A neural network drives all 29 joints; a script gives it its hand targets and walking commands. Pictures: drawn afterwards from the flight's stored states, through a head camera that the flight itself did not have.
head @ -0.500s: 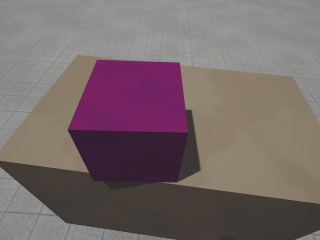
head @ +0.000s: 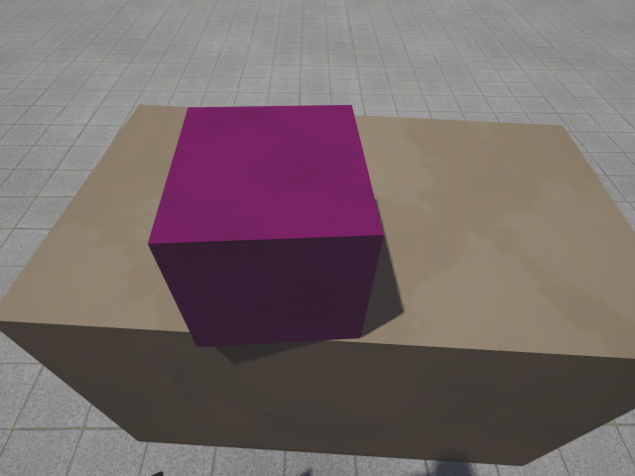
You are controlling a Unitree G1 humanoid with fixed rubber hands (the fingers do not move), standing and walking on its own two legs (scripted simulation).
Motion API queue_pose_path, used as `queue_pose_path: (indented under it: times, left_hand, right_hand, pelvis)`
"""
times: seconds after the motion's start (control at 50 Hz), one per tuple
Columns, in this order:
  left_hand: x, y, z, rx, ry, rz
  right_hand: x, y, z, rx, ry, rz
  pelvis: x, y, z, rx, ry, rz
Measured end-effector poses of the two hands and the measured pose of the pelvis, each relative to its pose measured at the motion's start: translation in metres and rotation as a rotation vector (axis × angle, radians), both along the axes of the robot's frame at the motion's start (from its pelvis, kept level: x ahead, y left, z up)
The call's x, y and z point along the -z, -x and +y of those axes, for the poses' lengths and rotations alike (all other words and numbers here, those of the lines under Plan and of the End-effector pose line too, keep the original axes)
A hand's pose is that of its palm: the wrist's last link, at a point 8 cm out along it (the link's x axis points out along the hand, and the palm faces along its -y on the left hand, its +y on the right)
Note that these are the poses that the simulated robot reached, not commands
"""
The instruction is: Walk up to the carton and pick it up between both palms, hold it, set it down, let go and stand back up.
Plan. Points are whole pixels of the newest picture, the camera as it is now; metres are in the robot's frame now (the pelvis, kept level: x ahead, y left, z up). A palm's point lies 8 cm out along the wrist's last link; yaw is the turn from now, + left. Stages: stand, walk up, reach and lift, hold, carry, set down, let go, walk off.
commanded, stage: walk up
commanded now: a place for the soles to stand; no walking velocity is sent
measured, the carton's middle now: (275, 224) +0.46 +0.08 +0.05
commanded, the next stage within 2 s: stand in 1.02 s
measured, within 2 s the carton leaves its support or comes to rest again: neither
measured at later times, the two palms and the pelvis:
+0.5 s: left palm out of the picture +0.11 +0.25 -0.12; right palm out of the picture +0.07 -0.20 -0.12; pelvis -0.02 +0.03 -0.01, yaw -5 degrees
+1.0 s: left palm out of the picture +0.14 +0.23 -0.10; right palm out of the picture +0.05 -0.20 -0.12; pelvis -0.01 +0.04 +0.00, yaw -5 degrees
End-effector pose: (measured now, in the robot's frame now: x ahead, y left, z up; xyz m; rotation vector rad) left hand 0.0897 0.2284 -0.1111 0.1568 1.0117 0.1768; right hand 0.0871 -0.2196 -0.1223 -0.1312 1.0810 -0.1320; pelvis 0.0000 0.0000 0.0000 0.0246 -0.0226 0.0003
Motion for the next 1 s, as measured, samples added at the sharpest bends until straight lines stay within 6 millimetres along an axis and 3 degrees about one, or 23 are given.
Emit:
queue_pose_path:
  times: [0.24,0.4,0.54,0.72,1.0]
  left_hand:
    - [-0.002,-0.006,0.011,0.04,-0.017,-0.03]
    - [0.004,-0.009,0.022,0.08,-0.002,-0.008]
    - [0.008,-0.03,0.016,0.142,-0.002,-0.037]
    - [-0.013,-0.054,0.002,0.175,0.024,-0.118]
    - [-0.009,-0.052,0.003,0.179,0.032,-0.085]
  right_hand:
    - [0.006,0.001,0.01,0.006,-0.008,-0.026]
    - [-0.004,0.019,0.015,0.045,0.03,-0.026]
    - [-0.001,0.014,0.02,0.084,0.024,-0.089]
    - [-0.003,0.021,0.031,0.077,-0.032,-0.077]
    - [-0.005,0.037,0.023,0.095,-0.003,-0.029]
  pelvis:
    - [0.007,0.013,0.016,0.024,0.004,0.001]
    - [0.004,0.017,0.03,0.057,0.008,0.012]
    - [0.012,0.016,0.035,0.105,0.0,0.003]
    - [0.002,0.013,0.039,0.093,0.015,-0.001]
    - [-0.001,0.006,0.04,0.094,0.014,0.002]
